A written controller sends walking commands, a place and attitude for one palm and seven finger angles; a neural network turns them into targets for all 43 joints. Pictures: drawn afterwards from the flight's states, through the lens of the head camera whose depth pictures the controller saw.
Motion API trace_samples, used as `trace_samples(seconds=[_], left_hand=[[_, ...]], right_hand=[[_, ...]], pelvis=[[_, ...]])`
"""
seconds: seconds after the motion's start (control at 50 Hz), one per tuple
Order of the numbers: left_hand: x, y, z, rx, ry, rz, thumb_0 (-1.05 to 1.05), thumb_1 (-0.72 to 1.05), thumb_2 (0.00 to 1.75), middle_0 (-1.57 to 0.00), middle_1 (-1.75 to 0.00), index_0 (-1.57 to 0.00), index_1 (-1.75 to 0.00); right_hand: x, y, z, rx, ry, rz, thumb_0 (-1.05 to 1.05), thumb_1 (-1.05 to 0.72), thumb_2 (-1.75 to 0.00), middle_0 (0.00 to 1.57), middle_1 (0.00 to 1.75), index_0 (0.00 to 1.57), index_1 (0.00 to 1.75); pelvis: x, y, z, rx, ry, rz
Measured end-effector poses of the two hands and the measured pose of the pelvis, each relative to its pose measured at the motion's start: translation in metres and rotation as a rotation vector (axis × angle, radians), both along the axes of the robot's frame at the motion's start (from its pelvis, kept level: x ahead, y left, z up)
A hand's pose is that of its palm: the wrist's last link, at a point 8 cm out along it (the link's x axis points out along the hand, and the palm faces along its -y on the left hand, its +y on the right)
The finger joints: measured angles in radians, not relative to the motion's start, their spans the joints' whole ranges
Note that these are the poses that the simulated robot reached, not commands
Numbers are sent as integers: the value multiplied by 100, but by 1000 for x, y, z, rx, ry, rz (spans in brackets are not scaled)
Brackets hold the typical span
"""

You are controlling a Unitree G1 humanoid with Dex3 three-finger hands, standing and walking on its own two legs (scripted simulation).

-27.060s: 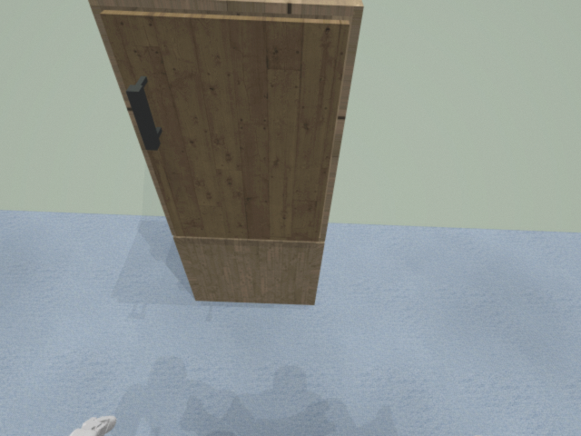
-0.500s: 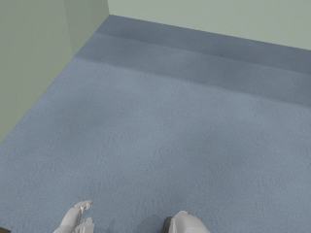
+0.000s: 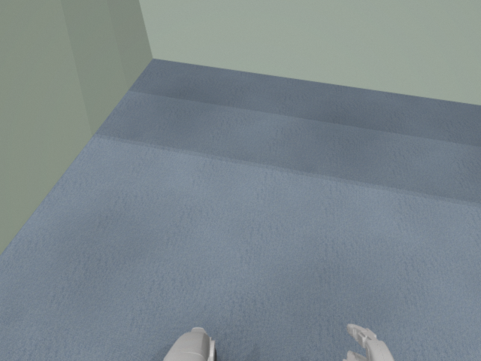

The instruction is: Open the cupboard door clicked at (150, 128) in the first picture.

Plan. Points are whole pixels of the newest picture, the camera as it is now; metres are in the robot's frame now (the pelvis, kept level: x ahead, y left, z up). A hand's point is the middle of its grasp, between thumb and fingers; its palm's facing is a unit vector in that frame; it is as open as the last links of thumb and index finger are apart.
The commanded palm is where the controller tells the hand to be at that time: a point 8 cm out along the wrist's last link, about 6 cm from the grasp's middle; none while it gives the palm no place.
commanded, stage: walk to a spot facing it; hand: left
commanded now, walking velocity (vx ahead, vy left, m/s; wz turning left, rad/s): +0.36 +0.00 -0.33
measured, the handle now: out of the picture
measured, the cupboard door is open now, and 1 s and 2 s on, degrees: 46 46 46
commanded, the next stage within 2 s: turn to face it in 0.38 s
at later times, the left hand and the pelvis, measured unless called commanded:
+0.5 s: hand (201, 224) +0.42 +0.15 -0.16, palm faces -0.29 -0.93 -0.21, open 7.4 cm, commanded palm none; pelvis +0.23 +0.00 +0.00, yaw -15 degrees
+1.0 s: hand (216, 214) +0.46 +0.12 -0.18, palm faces -0.01 -0.99 -0.15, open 7.3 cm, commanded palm none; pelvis +0.35 -0.04 -0.01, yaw -2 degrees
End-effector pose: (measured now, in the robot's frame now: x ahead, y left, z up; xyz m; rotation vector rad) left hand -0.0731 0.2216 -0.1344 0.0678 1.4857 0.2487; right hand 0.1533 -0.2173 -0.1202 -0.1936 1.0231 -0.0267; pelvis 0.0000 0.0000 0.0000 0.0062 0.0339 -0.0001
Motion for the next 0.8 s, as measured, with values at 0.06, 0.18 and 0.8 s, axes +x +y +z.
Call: trace_samples(seconds=[0.06,0.18,0.8], left_hand=[[17,7,-14,-34,70,1,0,91,89,-20,-30,-20,-30],[122,31,-21,-56,22,-97,0,91,89,-20,-29,-20,-30],[549,-107,11,-61,-397,-400,-3,93,89,-19,-29,-20,-30]], right_hand=[[46,15,-2,-14,-60,0,0,-91,-90,20,30,20,30],[45,19,0,-48,-8,-105,0,-91,-90,20,30,20,30],[104,-42,-20,79,387,-428,0,-91,-90,20,30,20,30]], pelvis=[[39,15,-12,-10,-8,-27],[94,30,-7,-3,-33,-88],[317,-60,6,10,-16,-172]])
